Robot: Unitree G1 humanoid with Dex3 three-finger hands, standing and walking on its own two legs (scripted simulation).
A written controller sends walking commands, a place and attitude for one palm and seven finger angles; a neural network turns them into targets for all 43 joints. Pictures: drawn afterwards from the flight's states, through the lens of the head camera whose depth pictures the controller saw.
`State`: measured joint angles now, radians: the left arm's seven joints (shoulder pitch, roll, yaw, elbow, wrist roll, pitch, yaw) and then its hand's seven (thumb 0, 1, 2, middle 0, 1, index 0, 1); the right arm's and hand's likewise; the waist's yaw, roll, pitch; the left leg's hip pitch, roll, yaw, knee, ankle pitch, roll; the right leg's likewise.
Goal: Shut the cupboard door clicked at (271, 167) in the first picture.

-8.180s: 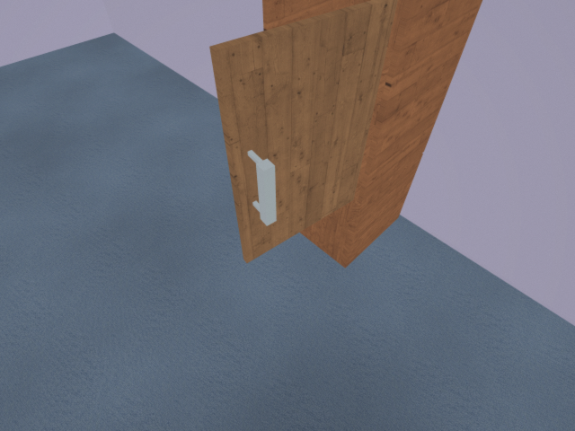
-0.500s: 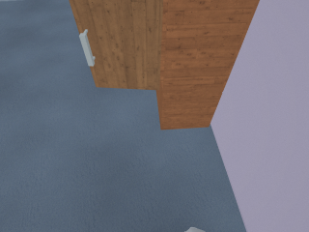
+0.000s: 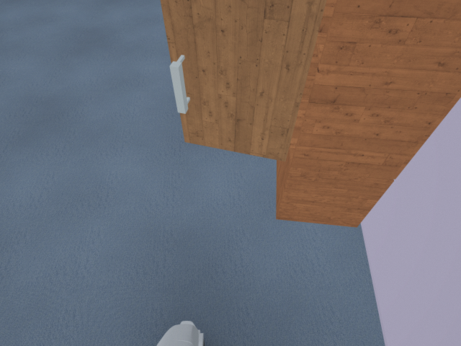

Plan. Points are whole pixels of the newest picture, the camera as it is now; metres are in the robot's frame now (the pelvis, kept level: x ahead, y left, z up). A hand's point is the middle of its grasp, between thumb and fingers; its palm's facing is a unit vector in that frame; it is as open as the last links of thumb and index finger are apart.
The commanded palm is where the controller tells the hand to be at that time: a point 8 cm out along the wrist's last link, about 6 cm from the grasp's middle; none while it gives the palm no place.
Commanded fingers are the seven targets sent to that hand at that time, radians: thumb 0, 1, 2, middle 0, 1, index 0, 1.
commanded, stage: take the last steps up to it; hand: left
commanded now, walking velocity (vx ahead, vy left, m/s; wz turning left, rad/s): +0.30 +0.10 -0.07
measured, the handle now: (182, 84) +0.82 +0.25 -0.05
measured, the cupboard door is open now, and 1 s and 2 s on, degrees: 82 82 82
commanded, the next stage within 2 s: come to a stop and stand still in 0.64 s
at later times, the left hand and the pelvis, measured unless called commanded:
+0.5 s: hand (158, 252) +0.31 +0.21 -0.16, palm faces -0.06 -0.97 -0.23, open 7.4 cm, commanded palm none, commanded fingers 0.00 0.90 0.90 -0.20 -0.30 -0.20 -0.30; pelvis +0.18 +0.04 -0.01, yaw -4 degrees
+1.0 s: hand (141, 256) +0.32 +0.26 -0.19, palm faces -0.02 -0.99 -0.16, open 7.4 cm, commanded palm none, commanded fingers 0.00 0.90 0.90 -0.20 -0.30 -0.20 -0.30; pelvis +0.32 +0.09 -0.01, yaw -5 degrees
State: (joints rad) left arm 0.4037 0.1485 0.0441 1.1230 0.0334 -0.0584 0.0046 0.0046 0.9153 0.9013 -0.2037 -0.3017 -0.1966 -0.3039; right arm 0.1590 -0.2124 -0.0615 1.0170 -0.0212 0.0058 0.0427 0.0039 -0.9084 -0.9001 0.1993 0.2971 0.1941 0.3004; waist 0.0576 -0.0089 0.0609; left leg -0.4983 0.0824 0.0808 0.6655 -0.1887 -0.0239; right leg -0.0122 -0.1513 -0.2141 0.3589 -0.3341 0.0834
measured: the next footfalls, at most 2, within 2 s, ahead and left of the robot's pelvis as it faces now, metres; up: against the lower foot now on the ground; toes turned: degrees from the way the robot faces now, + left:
left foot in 0.06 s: +0.15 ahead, +0.15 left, +0.00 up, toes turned +6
right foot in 0.46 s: +0.26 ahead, -0.06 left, +0.00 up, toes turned -11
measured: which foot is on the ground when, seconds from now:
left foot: up 0.00-0.04, down 0.06-0.46, up 0.48-0.82, down 0.84-1.00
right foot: down 0.00-0.06, up 0.08-0.44, down 0.46-0.86, up 0.88-1.00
